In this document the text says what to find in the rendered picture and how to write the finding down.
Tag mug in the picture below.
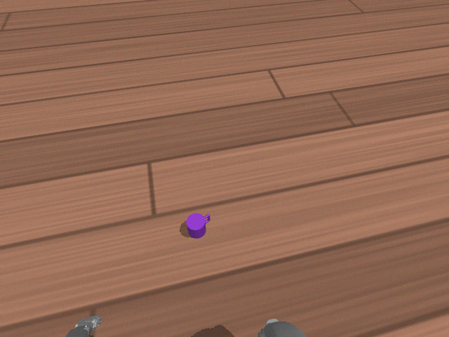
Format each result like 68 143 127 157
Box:
187 213 210 239

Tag left robot hand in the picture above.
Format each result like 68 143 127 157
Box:
65 315 102 337

